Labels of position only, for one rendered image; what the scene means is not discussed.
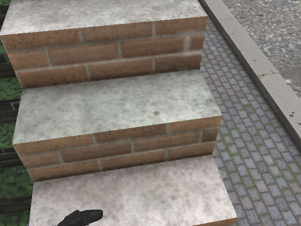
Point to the left robot hand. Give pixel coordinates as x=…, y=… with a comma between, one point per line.
x=81, y=218

